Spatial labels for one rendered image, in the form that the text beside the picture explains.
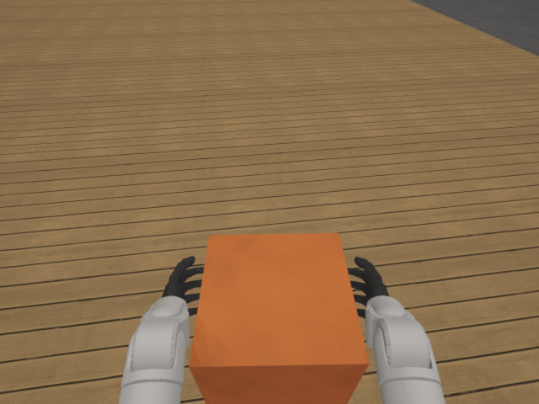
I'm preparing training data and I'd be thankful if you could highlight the left robot hand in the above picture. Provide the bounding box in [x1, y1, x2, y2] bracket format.
[162, 256, 204, 316]

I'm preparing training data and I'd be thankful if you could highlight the right robot forearm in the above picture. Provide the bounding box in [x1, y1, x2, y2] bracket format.
[366, 295, 446, 404]

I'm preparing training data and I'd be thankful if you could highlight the carton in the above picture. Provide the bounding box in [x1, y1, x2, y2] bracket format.
[189, 233, 369, 404]

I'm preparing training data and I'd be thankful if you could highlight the right robot hand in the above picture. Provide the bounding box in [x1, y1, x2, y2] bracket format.
[347, 257, 389, 319]

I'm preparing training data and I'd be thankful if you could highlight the left robot forearm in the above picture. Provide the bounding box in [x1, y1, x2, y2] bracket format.
[119, 296, 189, 404]

